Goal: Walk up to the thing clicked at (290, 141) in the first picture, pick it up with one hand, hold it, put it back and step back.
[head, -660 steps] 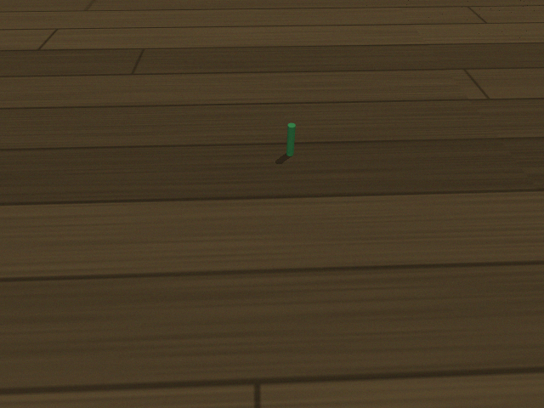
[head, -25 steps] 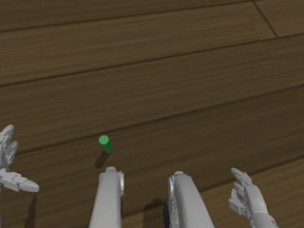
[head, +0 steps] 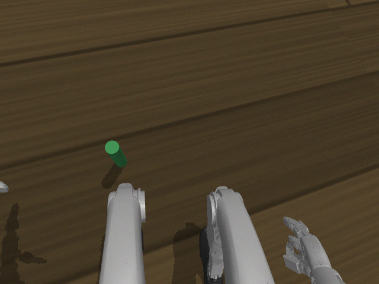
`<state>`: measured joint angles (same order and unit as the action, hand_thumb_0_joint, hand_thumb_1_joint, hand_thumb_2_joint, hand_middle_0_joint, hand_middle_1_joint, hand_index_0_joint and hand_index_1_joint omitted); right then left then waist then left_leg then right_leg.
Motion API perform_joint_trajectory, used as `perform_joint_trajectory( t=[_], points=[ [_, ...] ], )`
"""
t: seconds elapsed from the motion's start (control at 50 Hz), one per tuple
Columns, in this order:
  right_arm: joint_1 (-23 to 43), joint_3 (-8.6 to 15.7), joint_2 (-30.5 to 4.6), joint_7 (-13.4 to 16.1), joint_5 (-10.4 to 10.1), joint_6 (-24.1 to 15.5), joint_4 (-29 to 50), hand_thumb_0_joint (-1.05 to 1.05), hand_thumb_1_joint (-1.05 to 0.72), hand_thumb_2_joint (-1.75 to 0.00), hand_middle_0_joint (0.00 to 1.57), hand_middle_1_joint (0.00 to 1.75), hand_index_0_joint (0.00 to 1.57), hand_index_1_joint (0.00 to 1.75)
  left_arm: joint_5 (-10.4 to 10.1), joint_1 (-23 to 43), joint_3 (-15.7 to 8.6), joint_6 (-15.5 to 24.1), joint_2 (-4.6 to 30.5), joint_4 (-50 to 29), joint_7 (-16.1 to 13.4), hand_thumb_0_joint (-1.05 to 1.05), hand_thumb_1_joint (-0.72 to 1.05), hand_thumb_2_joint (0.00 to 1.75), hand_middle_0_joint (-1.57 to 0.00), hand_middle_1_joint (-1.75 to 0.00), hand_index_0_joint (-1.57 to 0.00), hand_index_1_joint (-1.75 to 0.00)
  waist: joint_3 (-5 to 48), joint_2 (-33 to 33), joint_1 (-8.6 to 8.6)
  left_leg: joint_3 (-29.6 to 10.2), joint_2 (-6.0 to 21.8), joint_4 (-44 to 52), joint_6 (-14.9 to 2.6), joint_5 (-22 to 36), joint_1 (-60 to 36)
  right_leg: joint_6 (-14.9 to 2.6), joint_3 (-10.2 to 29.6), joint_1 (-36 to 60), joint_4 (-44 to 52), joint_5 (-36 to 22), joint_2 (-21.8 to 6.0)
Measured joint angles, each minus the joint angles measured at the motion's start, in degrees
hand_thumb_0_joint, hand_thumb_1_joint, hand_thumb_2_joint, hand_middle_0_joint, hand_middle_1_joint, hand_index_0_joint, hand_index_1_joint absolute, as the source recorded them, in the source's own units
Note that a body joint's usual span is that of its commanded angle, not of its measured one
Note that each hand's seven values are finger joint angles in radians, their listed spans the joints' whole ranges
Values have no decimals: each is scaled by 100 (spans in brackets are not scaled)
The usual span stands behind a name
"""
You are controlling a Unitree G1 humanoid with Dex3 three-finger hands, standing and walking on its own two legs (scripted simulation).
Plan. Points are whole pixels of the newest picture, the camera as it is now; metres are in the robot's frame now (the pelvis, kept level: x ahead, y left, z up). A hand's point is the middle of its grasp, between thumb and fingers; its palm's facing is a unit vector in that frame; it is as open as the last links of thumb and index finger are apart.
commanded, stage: go down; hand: left
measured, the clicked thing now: (117, 155) +0.44 +0.21 -0.37
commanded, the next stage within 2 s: approach in 0.88 s
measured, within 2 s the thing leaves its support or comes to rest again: neither
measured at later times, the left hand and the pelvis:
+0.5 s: hand out of the picture +0.37 +0.39 -0.06, palm faces +0.15 -0.98 -0.11, open 17.4 cm; pelvis -0.01 +0.00 -0.05, yaw -1 degrees
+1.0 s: hand out of the picture +0.38 +0.40 -0.07, palm faces +0.14 -0.99 -0.09, open 17.3 cm; pelvis -0.02 +0.00 -0.08, yaw -2 degrees
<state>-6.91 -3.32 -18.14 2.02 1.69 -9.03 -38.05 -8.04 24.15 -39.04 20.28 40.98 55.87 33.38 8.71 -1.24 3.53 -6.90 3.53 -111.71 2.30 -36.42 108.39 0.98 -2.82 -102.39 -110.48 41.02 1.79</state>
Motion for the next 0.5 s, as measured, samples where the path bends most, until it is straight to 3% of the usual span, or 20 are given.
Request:
perform_joint_trajectory(
  t=[0.2,0.5],
  points=[
    [42,-64,-62,-23,31,1,-55,1,-90,-90,20,30,21,29,-67,296,-189,21,239,86,276,-1,-48,7,-4,-5,-4,-5,-78,-37,41,-76,-29,-492,0,-40,439,18,-33,-396,-470,60,9],
    [60,-181,-76,-50,56,-8,-36,1,-91,-90,20,30,21,29,-85,659,-334,-16,558,272,457,-1,-51,7,-4,-5,-4,-5,-171,-51,89,-133,-41,-992,-5,-10,913,39,-40,-857,-965,42,42]
  ],
)
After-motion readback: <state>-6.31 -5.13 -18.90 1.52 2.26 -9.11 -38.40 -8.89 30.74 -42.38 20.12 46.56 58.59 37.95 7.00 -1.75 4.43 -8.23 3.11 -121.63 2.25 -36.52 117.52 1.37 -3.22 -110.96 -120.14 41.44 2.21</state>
